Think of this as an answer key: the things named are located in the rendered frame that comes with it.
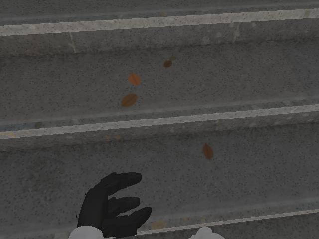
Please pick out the robot left forearm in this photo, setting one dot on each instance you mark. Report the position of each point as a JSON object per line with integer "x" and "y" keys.
{"x": 86, "y": 232}

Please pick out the robot left hand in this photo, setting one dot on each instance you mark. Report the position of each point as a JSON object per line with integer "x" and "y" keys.
{"x": 97, "y": 211}

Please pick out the robot right shin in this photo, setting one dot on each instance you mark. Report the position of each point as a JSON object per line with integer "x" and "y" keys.
{"x": 204, "y": 230}

